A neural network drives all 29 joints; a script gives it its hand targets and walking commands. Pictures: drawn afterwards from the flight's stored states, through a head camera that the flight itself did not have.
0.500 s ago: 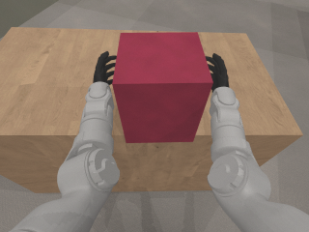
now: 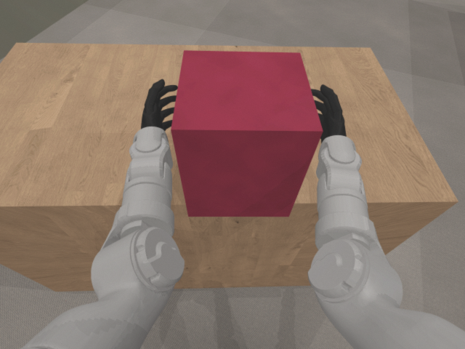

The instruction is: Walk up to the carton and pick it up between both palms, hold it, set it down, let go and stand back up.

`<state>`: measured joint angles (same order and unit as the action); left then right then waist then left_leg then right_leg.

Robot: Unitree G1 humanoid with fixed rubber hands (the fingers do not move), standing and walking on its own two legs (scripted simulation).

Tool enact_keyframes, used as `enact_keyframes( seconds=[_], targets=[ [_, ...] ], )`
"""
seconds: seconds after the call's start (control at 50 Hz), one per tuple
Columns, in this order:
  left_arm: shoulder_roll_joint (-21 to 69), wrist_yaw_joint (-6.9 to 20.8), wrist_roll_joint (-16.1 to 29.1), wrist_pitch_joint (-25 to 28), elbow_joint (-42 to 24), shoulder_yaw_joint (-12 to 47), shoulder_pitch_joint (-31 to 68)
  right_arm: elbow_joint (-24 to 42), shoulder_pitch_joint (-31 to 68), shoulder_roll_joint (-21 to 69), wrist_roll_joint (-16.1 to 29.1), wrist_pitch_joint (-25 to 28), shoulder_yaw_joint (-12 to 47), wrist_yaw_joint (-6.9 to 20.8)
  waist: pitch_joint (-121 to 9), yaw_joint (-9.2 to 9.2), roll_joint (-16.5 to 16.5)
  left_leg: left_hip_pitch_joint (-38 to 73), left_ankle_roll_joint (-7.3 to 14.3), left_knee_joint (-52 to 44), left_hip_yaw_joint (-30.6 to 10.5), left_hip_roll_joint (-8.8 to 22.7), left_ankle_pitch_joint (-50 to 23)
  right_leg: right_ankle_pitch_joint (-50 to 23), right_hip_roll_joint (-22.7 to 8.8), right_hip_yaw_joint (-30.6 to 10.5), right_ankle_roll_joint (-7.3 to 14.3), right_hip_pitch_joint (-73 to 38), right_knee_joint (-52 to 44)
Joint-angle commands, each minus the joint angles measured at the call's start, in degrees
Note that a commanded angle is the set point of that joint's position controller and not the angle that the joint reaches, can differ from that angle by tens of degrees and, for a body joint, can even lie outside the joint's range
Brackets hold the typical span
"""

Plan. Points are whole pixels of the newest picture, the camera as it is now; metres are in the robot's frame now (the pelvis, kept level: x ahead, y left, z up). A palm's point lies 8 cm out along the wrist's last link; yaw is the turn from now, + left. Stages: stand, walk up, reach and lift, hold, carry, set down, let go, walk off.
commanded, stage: set down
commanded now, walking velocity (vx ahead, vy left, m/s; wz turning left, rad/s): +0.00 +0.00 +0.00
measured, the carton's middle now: (240, 140) +0.48 +0.03 +0.06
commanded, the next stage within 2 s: none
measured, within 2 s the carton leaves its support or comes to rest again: neither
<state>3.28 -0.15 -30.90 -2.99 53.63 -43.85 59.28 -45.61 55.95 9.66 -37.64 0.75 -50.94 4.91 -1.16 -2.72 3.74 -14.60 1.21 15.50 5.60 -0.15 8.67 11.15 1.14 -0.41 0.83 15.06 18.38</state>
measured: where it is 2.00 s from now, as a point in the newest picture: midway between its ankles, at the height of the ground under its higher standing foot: outside the picture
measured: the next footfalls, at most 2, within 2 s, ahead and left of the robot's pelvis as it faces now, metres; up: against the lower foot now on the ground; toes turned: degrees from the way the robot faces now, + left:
none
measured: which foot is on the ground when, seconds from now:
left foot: down 0.00-1.00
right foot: down 0.00-1.00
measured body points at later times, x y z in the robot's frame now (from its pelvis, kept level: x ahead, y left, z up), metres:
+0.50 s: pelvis -0.01 +0.00 -0.01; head +0.07 +0.02 +0.44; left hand +0.47 +0.19 +0.09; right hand +0.48 -0.12 +0.11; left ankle -0.02 +0.10 -0.75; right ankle -0.03 -0.10 -0.75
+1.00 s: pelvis -0.02 -0.03 -0.02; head +0.06 +0.00 +0.42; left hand +0.47 +0.22 +0.14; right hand +0.50 -0.15 +0.16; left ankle -0.02 +0.10 -0.75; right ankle -0.03 -0.10 -0.75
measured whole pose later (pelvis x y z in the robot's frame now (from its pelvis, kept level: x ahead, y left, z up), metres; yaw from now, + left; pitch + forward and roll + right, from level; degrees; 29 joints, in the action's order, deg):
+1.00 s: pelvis -0.02 -0.03 -0.02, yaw +3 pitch +23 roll +0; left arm -20.5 -3.0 13.0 4.2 84.6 -1.1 74.6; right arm -76.7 72.2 -14.0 9.7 0.5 -6.3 -5.5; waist -15.8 0.6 4.3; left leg -39.2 -1.3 25.0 1.5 2.1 8.8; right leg 11.3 2.9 4.0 3.4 37.6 25.8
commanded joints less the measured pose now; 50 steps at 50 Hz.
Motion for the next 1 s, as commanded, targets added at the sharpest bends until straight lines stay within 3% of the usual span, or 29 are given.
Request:
enact_keyframes(
  seconds=[0.0,0.12,0.22,0.28,0.34,0.38,0.46,0.5,0.52,0.54,0.56,0.58,0.68,0.72,0.76,0.8,0.82,0.86,0.92,0.98],
  targets=[
    [13.24,4.11,-0.86,-1.94,3.70,7.20,20.77,-6.03,20.71,16.29,-0.89,-1.11,11.85,5.24,-23.05,-0.82,-3.06,20.77,0.93,4.83,2.76,1.13,-29.78,-10.63,-0.78,6.01,-5.42,1.74,-2.81],
    [8.66,3.40,-0.34,-0.90,3.79,7.31,21.33,-4.95,21.11,13.20,0.35,-1.35,12.73,4.48,-24.79,-1.49,-3.31,17.33,1.10,4.35,3.58,0.24,-25.89,-13.06,-1.04,5.01,-5.76,-0.60,-1.88],
    [0.68,0.91,1.94,0.38,4.00,7.60,21.54,-5.41,20.29,4.44,2.69,-1.15,12.19,2.27,-25.76,-1.50,-3.61,19.31,0.49,6.13,3.23,0.68,-30.84,-12.87,-0.28,5.39,-5.34,2.69,-1.81],
    [-8.09,-2.63,7.57,2.07,5.65,11.89,24.18,-6.79,22.60,-4.93,8.41,-0.83,15.57,-1.01,-31.01,-1.22,-2.95,16.88,0.33,7.72,2.51,0.87,-31.66,-16.52,0.17,4.07,-4.98,3.16,-1.13],
    [-15.75,-6.50,16.31,4.39,9.22,19.62,29.28,-11.94,26.97,-11.64,17.40,-0.84,22.43,-4.45,-35.86,-1.16,-4.15,11.20,-0.46,9.40,1.42,1.62,-29.77,-17.84,0.71,2.37,-3.86,3.12,0.09],
    [-17.04,-7.77,22.04,5.42,10.71,24.66,33.35,-12.44,31.06,-12.91,22.40,-0.39,26.02,-5.99,-42.67,-0.75,-5.31,10.63,-0.99,11.83,-0.17,2.33,-32.46,-21.36,0.87,1.89,-2.88,5.45,1.50],
    [-21.14,-8.53,28.45,6.71,15.25,29.95,37.48,-14.91,35.02,-18.78,28.05,-0.43,30.23,-7.31,-50.46,-1.76,-6.31,12.86,-2.39,14.87,-2.05,3.52,-33.70,-18.04,1.04,2.22,-1.64,12.62,2.10],
    [-22.08,-8.74,31.43,6.75,17.44,32.73,37.95,-17.78,36.21,-22.92,30.14,-0.32,30.76,-7.69,-52.97,-1.25,-7.41,14.90,-3.32,15.73,-2.98,3.89,-35.16,-16.39,1.16,2.97,-1.26,15.84,2.10],
    [-22.46,-8.72,32.66,6.84,18.81,33.94,38.04,-19.87,35.85,-23.24,31.15,-0.11,31.52,-7.77,-52.37,-1.47,-7.62,17.20,-3.38,16.75,-3.50,4.44,-39.17,-15.86,1.40,3.47,-1.32,18.59,2.06],
    [-23.56,-8.56,33.16,7.19,19.56,33.43,37.86,-20.31,36.63,-24.36,32.56,0.21,32.67,-7.97,-52.64,-2.26,-7.34,15.98,-3.61,17.31,-3.24,4.21,-38.24,-16.44,1.12,3.18,-1.13,19.00,1.82],
    [-23.12,-8.51,34.30,7.08,20.83,35.32,39.31,-21.92,37.85,-25.84,33.38,0.49,32.48,-8.10,-52.93,-1.17,-8.15,17.42,-4.10,17.48,-3.90,4.46,-38.62,-15.47,1.50,3.96,-0.94,20.95,1.60],
    [-23.88,-8.21,34.82,7.09,22.33,35.45,38.60,-22.67,37.93,-26.16,35.27,0.58,33.93,-8.20,-51.58,-1.96,-7.92,17.10,-4.15,18.07,-3.93,4.44,-39.24,-16.69,1.38,3.84,-0.87,21.49,1.64],
    [-25.48,-6.88,39.43,8.02,22.90,39.66,42.46,-24.34,40.70,-30.31,38.96,2.10,35.62,-8.80,-57.43,-0.01,-6.78,11.86,-4.85,18.32,-4.47,3.82,-37.45,-25.78,1.13,4.36,-0.98,16.76,4.82],
    [-26.21,-6.38,40.28,8.58,20.83,40.27,43.06,-23.04,41.64,-30.95,40.15,2.72,37.46,-9.05,-61.19,0.25,-5.51,8.81,-4.25,18.41,-4.49,3.22,-38.26,-34.13,0.61,4.04,-2.18,13.14,7.18],
    [-27.18,-5.45,40.61,8.72,21.39,40.06,42.61,-24.61,41.28,-31.82,40.92,3.31,37.98,-9.36,-61.69,0.93,-5.32,7.89,-3.82,18.25,-4.57,2.92,-37.05,-36.01,0.41,4.16,-3.04,12.34,8.50],
    [-29.78,-4.58,41.43,8.29,21.49,40.00,42.87,-23.58,41.70,-32.02,43.29,2.65,40.40,-9.37,-59.82,0.31,-3.66,-2.21,-3.59,15.65,-2.97,1.74,-29.68,-42.02,-0.50,2.15,-3.14,1.10,9.85],
    [-29.91,-4.29,42.18,8.40,20.29,41.06,43.46,-22.34,42.50,-31.78,44.77,2.54,41.57,-9.62,-61.47,0.79,-2.82,-8.27,-3.64,14.53,-2.44,1.08,-26.68,-48.55,-1.05,0.98,-3.54,-6.52,12.13],
    [-31.42,-3.33,43.95,8.38,21.85,41.91,43.91,-21.72,43.56,-31.65,46.33,2.23,43.40,-10.49,-60.93,1.63,0.23,-20.77,-2.62,10.67,-2.07,0.05,-18.09,-54.84,-2.34,-0.17,-5.14,-18.49,15.15],
    [-33.86,-2.24,44.67,8.96,24.12,42.94,43.93,-22.21,43.26,-31.63,48.60,1.02,45.90,-10.68,-57.82,1.89,1.06,-29.59,-1.32,6.75,-1.74,-0.81,-9.35,-55.47,-4.03,-2.61,-6.02,-26.45,16.25],
    [-33.14,-1.81,46.32,8.52,24.12,45.88,46.20,-23.38,44.09,-32.52,50.94,-0.64,46.61,-10.28,-54.81,3.21,-3.64,-23.22,-2.07,6.31,-2.47,-0.45,-9.41,-49.34,-3.62,-1.37,-5.53,-19.94,14.16]
  ],
)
